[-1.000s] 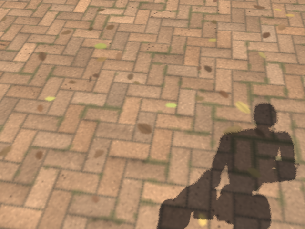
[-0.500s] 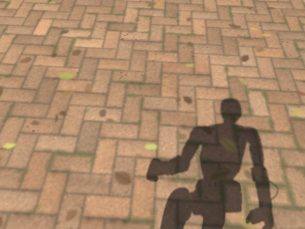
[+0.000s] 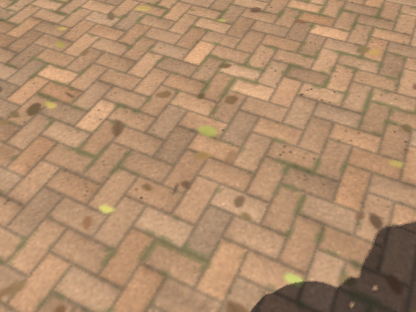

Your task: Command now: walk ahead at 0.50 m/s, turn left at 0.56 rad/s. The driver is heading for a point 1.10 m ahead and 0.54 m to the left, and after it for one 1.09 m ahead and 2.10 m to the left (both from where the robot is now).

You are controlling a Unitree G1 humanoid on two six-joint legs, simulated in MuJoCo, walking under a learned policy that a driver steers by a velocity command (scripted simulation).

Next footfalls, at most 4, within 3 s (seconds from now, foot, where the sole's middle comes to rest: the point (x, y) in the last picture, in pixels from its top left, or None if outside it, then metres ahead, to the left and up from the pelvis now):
0.16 left None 0.23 0.11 -0.78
0.68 right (223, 283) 0.57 0.03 -0.78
1.20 left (124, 255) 0.66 0.37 -0.78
1.76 right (121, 177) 0.99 0.45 -0.78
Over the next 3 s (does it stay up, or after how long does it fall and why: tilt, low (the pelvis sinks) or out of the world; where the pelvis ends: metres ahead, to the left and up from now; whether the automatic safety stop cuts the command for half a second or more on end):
stays up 1.32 0.78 -0.01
